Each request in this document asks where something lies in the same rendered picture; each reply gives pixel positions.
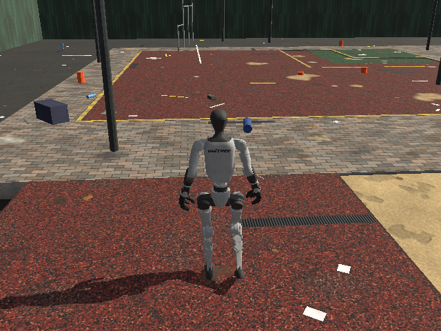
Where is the robot right foot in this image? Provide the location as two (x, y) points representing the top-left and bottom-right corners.
(234, 268), (245, 279)

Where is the left robot forearm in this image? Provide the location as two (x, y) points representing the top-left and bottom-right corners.
(181, 168), (194, 197)

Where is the robot right upper arm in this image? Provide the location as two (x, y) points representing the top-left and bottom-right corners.
(234, 139), (254, 177)

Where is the robot head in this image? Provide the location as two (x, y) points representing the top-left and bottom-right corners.
(207, 109), (232, 142)

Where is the robot left hand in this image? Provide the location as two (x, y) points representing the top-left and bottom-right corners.
(179, 195), (195, 211)

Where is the robot right hand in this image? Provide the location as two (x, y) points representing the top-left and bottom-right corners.
(246, 190), (262, 205)

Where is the robot left upper arm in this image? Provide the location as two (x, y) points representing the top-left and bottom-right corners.
(187, 139), (205, 178)

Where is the right robot forearm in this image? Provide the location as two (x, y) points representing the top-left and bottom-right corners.
(247, 166), (260, 193)

